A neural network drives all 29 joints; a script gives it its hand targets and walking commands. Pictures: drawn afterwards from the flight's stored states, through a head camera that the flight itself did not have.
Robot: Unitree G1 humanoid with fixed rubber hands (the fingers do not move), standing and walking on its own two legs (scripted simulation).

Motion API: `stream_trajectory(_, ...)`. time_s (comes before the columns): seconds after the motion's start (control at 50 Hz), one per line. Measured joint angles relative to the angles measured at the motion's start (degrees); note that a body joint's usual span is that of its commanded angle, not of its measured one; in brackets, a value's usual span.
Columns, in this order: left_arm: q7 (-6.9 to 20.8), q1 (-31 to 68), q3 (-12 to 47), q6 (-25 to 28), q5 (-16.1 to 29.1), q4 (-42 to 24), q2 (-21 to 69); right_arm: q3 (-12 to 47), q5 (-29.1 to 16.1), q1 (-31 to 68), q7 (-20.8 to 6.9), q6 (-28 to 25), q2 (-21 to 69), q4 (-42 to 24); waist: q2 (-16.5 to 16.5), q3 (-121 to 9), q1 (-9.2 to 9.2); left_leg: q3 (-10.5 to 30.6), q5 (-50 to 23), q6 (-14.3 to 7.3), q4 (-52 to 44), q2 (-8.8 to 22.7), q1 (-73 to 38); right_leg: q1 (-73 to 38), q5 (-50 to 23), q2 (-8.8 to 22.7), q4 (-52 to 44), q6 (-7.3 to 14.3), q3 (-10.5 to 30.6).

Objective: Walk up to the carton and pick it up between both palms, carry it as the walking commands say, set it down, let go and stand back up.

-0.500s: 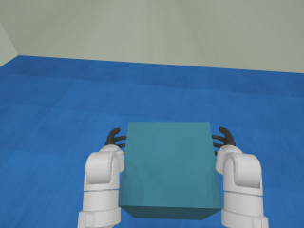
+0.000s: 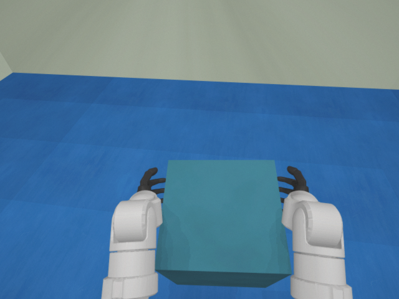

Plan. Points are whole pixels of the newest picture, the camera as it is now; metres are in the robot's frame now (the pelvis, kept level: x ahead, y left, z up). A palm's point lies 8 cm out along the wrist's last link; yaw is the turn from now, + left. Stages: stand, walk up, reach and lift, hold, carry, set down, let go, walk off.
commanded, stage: carry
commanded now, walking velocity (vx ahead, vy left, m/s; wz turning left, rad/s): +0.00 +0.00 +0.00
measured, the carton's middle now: (220, 228) +0.30 -0.01 -0.02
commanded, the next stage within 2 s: none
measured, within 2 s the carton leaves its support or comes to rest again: neither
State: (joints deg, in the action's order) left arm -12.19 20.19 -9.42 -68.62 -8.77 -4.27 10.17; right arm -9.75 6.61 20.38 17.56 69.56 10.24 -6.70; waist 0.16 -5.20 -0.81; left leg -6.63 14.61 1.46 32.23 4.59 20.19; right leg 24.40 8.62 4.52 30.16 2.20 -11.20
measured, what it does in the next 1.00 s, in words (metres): stands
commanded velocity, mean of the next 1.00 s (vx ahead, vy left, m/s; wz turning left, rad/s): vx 0.00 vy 0.00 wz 0.00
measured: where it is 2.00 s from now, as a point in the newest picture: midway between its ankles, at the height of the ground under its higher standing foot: outside the picture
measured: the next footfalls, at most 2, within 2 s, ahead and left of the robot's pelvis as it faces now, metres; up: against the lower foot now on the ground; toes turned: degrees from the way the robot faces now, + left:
none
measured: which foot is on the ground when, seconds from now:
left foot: down 0.00-1.00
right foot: down 0.00-1.00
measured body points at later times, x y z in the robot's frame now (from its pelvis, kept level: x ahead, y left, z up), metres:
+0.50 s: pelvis +0.00 +0.01 +0.00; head -0.02 +0.00 +0.45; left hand +0.31 +0.14 +0.07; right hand +0.30 -0.15 +0.08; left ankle +0.02 +0.14 -0.73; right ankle +0.08 -0.10 -0.73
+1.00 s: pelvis +0.01 +0.01 +0.00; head -0.02 +0.01 +0.45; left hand +0.30 +0.16 +0.06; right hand +0.30 -0.14 +0.06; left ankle +0.02 +0.14 -0.73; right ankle +0.08 -0.10 -0.73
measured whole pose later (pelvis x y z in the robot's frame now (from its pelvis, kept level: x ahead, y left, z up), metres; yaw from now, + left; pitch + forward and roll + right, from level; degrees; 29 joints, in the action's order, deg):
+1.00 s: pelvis +0.01 +0.01 +0.00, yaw +0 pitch +3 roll +0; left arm -5.9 13.3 -7.6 -57.6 -11.1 0.7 8.3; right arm -8.1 10.9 13.4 5.6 57.8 8.4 -1.1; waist -0.2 -7.1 -0.1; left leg -6.6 15.1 0.5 31.7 3.7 18.9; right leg 22.9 8.3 5.0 29.0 0.8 -10.2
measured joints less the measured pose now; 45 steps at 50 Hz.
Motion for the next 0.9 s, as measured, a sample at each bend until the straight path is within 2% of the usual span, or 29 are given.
stream_trajectory(0.26, 0.29, 0.00, 0.03, 0.78, -0.50, 1.28, 0.00, -0.19, 0.72, -0.02, -0.73, -0.93, 0.00, 1.34, -0.22, -0.34, 0.13, -0.03, -0.35, -0.09, -0.50, -0.17, -0.24, -0.18, -0.37, 0.11, -0.43, -0.14, 0.14)
stream_trajectory(0.52, 1.36, -0.30, 0.15, 3.97, -1.88, 4.59, -0.09, -0.36, 2.30, -0.34, -2.43, -4.33, -0.10, 4.73, -0.44, -0.75, 0.30, -0.07, -0.46, -0.51, -0.71, -0.54, -0.32, -0.35, -0.77, 0.37, -0.89, -0.55, 0.43)
stream_trajectory(0.62, 2.76, -1.02, 0.08, 5.43, -2.38, 5.01, -0.33, -0.48, 2.92, -1.04, -4.68, -5.78, -0.34, 5.18, -0.48, -0.91, 0.32, -0.10, -0.41, -0.66, -0.76, -0.64, -0.36, -0.43, -0.88, 0.41, -1.09, -0.71, 0.59)
stream_trajectory(0.74, 4.39, -3.31, 0.59, 6.69, -2.34, 3.11, -1.00, 0.21, 3.19, -3.45, -9.39, -6.90, -1.05, 3.25, -0.50, -1.10, 0.32, -0.12, -0.18, -0.78, -0.75, -0.69, -0.58, -0.69, -0.83, 0.40, -1.25, -0.93, 0.77)
stream_trajectory(0.9, 5.74, -5.82, 1.47, 8.83, -2.25, 3.66, -1.61, 1.43, 3.86, -6.09, -11.42, -9.30, -1.70, 3.98, -0.41, -1.84, 0.62, -0.04, 0.29, -0.92, -0.63, -0.78, -1.07, -1.26, -0.50, 0.44, -1.27, -1.25, 0.90)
